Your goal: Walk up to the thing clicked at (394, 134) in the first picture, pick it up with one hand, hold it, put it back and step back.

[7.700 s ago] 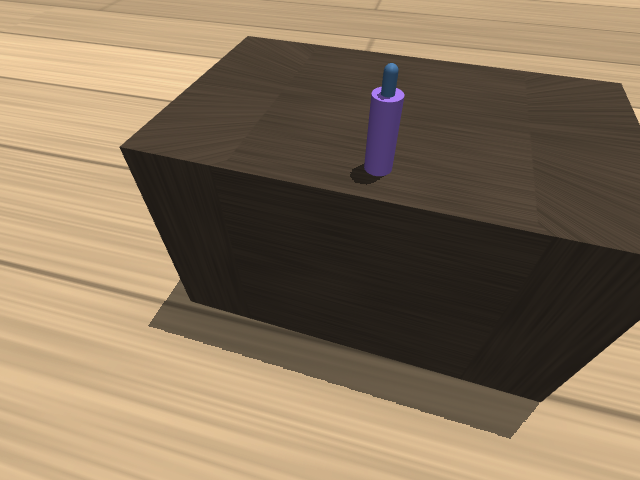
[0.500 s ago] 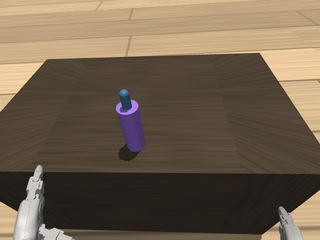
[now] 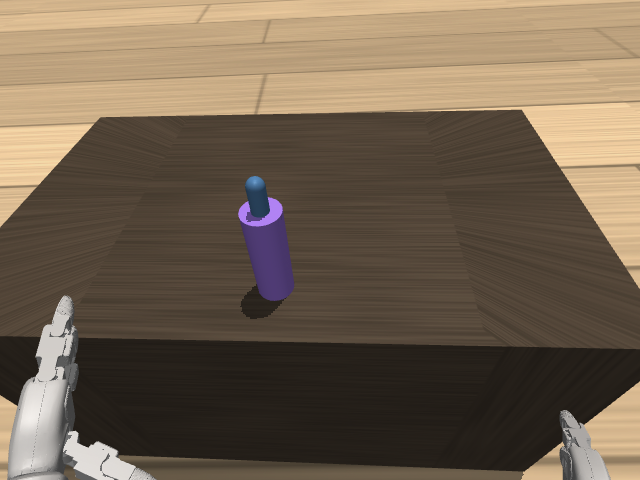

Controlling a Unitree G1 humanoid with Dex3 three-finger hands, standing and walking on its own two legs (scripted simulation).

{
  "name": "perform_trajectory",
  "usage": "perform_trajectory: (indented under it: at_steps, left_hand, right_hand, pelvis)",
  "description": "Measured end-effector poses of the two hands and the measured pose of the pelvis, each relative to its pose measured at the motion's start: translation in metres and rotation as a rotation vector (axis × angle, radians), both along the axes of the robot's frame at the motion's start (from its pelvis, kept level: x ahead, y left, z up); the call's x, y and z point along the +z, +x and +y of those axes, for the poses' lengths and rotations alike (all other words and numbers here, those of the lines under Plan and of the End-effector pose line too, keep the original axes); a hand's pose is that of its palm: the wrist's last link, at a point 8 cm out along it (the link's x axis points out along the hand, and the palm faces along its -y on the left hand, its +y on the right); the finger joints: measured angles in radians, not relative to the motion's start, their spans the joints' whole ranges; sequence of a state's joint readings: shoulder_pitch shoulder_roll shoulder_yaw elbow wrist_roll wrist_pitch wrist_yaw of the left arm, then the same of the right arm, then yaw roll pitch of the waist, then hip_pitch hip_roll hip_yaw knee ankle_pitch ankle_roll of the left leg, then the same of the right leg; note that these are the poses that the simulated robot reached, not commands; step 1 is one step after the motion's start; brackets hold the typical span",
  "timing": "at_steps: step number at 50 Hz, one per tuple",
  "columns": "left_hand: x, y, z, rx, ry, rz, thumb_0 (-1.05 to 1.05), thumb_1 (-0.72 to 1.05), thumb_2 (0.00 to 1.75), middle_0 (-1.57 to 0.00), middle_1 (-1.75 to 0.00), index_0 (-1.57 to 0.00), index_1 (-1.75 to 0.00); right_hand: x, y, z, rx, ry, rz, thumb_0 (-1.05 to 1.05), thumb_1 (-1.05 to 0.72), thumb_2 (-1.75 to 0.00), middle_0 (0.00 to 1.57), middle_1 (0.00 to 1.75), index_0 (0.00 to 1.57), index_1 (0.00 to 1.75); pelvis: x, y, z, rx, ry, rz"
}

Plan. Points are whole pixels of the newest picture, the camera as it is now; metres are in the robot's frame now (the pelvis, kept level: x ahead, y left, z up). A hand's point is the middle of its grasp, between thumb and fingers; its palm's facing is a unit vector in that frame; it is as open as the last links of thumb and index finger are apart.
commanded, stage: go down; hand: left
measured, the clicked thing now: (266, 239) +0.46 +0.13 +0.04
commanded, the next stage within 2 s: none
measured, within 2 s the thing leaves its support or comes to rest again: neither
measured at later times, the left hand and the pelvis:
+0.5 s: hand (108, 341) +0.25 +0.27 +0.10, palm faces +0.24 -0.94 -0.25, open 17.6 cm; pelvis +0.00 +0.00 -0.01, yaw +1 degrees
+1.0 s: hand (111, 293) +0.31 +0.29 +0.10, palm faces +0.07 -1.00 -0.05, open 17.5 cm; pelvis +0.01 +0.01 +0.00, yaw -1 degrees
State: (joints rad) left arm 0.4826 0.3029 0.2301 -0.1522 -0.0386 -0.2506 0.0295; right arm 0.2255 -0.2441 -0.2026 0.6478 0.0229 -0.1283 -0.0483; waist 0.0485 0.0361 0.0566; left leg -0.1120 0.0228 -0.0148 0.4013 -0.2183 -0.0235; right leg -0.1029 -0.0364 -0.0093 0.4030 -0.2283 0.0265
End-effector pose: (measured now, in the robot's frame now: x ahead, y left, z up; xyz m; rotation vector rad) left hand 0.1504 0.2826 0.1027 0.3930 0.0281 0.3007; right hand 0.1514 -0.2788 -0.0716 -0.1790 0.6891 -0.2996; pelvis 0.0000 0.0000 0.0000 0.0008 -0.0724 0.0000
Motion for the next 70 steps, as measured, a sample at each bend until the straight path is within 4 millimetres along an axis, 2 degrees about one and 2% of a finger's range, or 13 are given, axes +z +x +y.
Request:
perform_trajectory:
  at_steps: [10, 16, 21, 31, 38, 43, 55, 63, 70]
  left_hand:
    - [0.01, 0.0, 0.0, -0.018, 0.012, -0.054, -0.02, -0.58, 0.06, -0.04, -0.03, -0.02, -0.04]
    - [0.006, 0.012, 0.008, -0.018, -0.011, -0.073, -0.02, -0.59, 0.05, -0.06, -0.06, -0.05, -0.06]
    - [0.006, 0.036, 0.022, -0.029, -0.064, -0.105, -0.02, -0.6, 0.05, -0.06, -0.06, -0.06, -0.07]
    - [0.017, 0.105, 0.047, -0.175, -0.206, -0.092, -0.02, -0.58, 0.07, -0.05, -0.06, -0.05, -0.06]
    - [0.012, 0.132, 0.058, -0.235, -0.31, -0.045, -0.02, -0.57, 0.06, -0.05, -0.05, -0.05, -0.04]
    - [0.007, 0.138, 0.057, -0.252, -0.334, -0.033, -0.02, -0.56, 0.05, -0.05, -0.04, -0.05, -0.03]
    - [0.005, 0.138, 0.064, -0.234, -0.351, -0.042, -0.02, -0.52, 0.05, -0.05, -0.03, -0.05, -0.03]
    - [0.013, 0.156, 0.07, -0.286, -0.387, -0.02, -0.02, -0.51, 0.06, -0.04, -0.04, -0.05, -0.03]
    - [0.015, 0.174, 0.074, -0.323, -0.413, 0.002, -0.02, -0.51, 0.06, -0.04, -0.04, -0.05, -0.03]
  right_hand:
    - [-0.006, 0.001, 0.002, 0.01, 0.007, 0.019, -0.01, 0.55, -0.04, 0.06, 0.06, 0.06, 0.05]
    - [-0.011, 0.007, 0.01, 0.027, 0.029, 0.028, -0.01, 0.52, -0.05, 0.06, 0.06, 0.06, 0.05]
    - [-0.011, 0.012, 0.01, 0.013, 0.025, 0.024, -0.01, 0.51, -0.05, 0.06, 0.06, 0.06, 0.05]
    - [-0.004, 0.009, 0.011, -0.033, 0.005, 0.015, -0.01, 0.51, -0.05, 0.06, 0.06, 0.06, 0.05]
    - [-0.006, 0.0, 0.021, -0.021, -0.004, 0.032, -0.01, 0.51, -0.05, 0.06, 0.05, 0.06, 0.05]
    - [-0.005, 0.0, 0.027, -0.001, -0.011, 0.024, -0.01, 0.51, -0.05, 0.06, 0.05, 0.06, 0.05]
    - [-0.008, 0.006, 0.03, 0.029, -0.026, 0.039, -0.01, 0.52, -0.05, 0.06, 0.05, 0.06, 0.05]
    - [-0.007, 0.012, 0.034, 0.052, -0.033, 0.019, -0.01, 0.52, -0.05, 0.06, 0.06, 0.06, 0.05]
    - [0.0, 0.004, 0.031, 0.061, -0.06, -0.006, -0.01, 0.53, -0.05, 0.06, 0.06, 0.06, 0.05]
  pelvis:
    - [-0.002, 0.001, 0.001, 0.002, -0.002, 0.017]
    - [-0.004, 0.001, 0.001, 0.011, -0.003, 0.027]
    - [-0.006, 0.001, 0.0, 0.016, -0.001, 0.032]
    - [-0.005, 0.002, 0.003, 0.008, -0.005, 0.053]
    - [-0.004, 0.007, 0.009, -0.007, -0.005, 0.08]
    - [-0.004, 0.009, 0.012, -0.015, -0.006, 0.089]
    - [-0.005, 0.012, 0.011, -0.006, -0.01, 0.098]
    - [-0.005, 0.009, 0.007, 0.003, -0.009, 0.108]
    - [-0.005, 0.005, 0.006, -0.004, -0.008, 0.125]
